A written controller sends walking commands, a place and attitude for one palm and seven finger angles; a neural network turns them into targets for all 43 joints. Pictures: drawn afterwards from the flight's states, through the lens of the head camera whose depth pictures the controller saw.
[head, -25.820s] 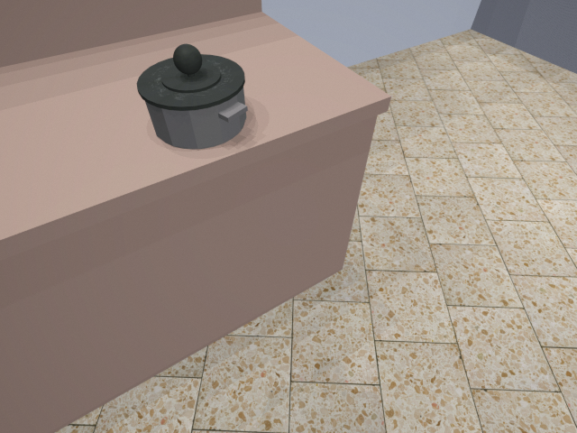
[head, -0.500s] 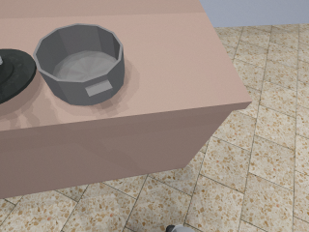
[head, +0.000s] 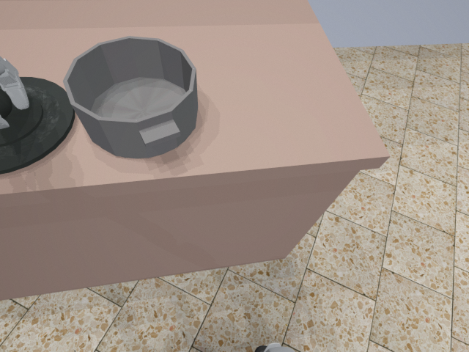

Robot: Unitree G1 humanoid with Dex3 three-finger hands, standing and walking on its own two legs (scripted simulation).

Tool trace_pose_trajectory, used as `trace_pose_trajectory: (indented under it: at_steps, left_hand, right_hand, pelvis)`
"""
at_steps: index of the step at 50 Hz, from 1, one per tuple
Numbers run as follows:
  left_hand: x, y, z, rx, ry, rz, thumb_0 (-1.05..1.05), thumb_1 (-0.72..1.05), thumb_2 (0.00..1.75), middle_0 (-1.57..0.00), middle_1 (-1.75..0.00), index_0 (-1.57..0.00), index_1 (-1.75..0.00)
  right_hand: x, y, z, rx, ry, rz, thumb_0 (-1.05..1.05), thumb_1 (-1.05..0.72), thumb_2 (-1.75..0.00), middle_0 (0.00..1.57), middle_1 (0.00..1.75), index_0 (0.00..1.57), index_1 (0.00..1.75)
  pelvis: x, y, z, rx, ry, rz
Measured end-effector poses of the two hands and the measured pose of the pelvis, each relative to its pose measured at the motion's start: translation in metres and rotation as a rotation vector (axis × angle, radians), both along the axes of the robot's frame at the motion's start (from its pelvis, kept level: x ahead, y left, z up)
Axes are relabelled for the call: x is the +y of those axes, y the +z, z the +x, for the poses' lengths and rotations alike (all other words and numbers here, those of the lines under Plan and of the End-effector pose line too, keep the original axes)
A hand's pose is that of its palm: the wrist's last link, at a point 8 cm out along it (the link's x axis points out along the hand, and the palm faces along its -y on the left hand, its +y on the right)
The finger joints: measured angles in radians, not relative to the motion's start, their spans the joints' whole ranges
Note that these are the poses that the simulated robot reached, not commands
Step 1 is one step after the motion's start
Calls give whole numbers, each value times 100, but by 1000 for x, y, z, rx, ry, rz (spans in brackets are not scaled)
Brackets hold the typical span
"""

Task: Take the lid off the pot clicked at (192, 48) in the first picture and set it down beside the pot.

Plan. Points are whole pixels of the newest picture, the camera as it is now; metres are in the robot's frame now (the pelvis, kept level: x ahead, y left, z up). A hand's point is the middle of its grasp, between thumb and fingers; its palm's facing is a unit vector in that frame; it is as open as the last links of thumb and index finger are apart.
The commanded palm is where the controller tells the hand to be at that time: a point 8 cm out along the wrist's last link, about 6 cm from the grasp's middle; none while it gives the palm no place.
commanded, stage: open the fingers wide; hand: left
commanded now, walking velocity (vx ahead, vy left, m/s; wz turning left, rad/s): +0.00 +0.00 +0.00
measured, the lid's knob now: out of the picture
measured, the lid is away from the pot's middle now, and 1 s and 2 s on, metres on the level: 0.22 0.23 0.23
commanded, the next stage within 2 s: raise the empty hand in 0.88 s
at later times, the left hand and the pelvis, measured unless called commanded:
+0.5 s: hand out of the picture +0.46 +0.35 +0.13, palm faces -0.41 -0.12 -0.91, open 8.9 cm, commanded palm +0.50 +0.34 +0.20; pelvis -0.01 +0.00 +0.00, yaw +1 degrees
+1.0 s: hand out of the picture +0.47 +0.36 +0.13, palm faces -0.41 -0.13 -0.90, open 11.1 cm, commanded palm +0.50 +0.35 +0.20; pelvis +0.00 +0.01 +0.00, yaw +0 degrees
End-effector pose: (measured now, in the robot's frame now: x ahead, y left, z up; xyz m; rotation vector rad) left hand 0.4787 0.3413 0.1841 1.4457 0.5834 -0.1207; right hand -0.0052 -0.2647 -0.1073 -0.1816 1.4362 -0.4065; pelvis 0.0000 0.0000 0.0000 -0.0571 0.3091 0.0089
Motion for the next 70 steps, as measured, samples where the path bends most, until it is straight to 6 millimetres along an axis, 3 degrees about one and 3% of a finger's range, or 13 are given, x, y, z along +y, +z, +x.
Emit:
trace_pose_trajectory:
  at_steps: [7, 13, 24, 37, 53, 62, 70]
  left_hand:
    - [6, 4, -9, -10, -2, 30, 1, 26, 77, -55, -98, -68, -105]
    - [6, 4, -15, 9, 8, 23, 0, 26, 78, -55, -96, -65, -102]
    - [6, 8, -11, -16, 7, 26, 0, 16, 77, -50, -90, -54, -92]
    - [10, 8, -1, -25, 9, 9, 0, -2, 75, -43, -79, -43, -80]
    - [17, 9, -8, -18, -7, 13, 0, -7, 78, -42, -74, -42, -75]
    - [14, 32, -7, -71, -2, 17, 0, -7, 78, -42, -74, -42, -74]
    - [13, 49, -12, -46, 39, 45, 0, -7, 78, -42, -74, -42, -74]
  right_hand:
    - [-4, -1, 22, -52, 36, -4, 0, -90, -89, 20, 30, 21, 30]
    - [-7, -2, 29, -56, 57, -7, 0, -90, -89, 20, 30, 21, 30]
    - [-12, 1, 13, -29, 36, -30, 0, -90, -89, 20, 30, 21, 30]
    - [-3, 2, -11, 27, -13, -23, 0, -90, -89, 20, 30, 21, 30]
    - [5, 1, 9, -7, 15, -3, 0, -90, -89, 20, 30, 21, 30]
    - [4, 2, 20, -54, 34, -5, 0, -90, -89, 20, 30, 21, 30]
    - [3, 0, 18, -54, 37, 14, 0, -90, -89, 20, 30, 21, 30]
  pelvis:
    - [-1, -1, -5, -3, 6, -1]
    - [-3, -1, -7, -9, 13, 1]
    - [-3, -1, -9, -9, 11, -1]
    - [2, -2, -6, 4, -5, -2]
    - [8, -1, -4, -2, 3, -7]
    - [7, 0, -5, -11, 6, -6]
    - [5, 2, -7, -29, 9, -1]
